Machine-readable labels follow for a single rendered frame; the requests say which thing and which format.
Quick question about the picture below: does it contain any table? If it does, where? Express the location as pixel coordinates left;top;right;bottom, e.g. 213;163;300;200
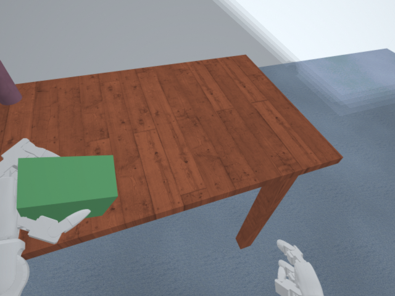
0;55;343;260

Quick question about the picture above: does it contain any sponge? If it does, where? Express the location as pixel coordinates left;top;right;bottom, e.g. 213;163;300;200
17;155;118;223

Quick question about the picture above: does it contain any robot left hand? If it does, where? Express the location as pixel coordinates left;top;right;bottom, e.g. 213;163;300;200
0;138;91;244

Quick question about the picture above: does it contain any robot right hand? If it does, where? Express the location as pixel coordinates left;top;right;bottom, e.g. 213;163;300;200
275;239;324;296

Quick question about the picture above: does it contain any left robot forearm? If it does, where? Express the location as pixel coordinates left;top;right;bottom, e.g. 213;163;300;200
0;239;30;296

